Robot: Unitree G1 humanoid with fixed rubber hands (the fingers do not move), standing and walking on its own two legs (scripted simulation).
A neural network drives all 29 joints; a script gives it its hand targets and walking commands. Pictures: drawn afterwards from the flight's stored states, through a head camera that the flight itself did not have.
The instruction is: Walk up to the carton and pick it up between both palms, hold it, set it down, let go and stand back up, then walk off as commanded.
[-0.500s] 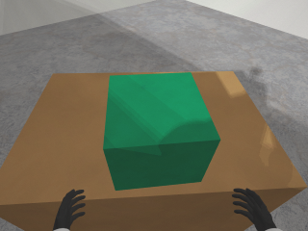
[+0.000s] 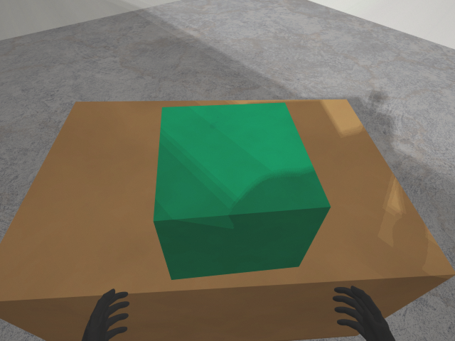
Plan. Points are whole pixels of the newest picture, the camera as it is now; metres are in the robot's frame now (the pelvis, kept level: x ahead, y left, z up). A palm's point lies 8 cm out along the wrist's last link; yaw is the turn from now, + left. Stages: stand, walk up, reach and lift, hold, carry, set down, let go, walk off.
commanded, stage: set down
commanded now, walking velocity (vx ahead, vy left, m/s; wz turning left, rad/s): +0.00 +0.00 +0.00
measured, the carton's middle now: (230, 187) +0.46 +0.02 -0.03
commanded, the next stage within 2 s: let go in 0.88 s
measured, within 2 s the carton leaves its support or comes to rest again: neither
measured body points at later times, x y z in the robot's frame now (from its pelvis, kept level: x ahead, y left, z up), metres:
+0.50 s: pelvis +0.00 +0.00 +0.00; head +0.03 +0.02 +0.45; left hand +0.16 +0.24 -0.10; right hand +0.17 -0.23 -0.08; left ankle +0.00 +0.12 -0.74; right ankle +0.00 -0.13 -0.74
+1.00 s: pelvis +0.00 +0.00 +0.00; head +0.04 +0.02 +0.45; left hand +0.17 +0.24 -0.10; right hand +0.17 -0.22 -0.09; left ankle +0.00 +0.12 -0.74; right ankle +0.00 -0.13 -0.74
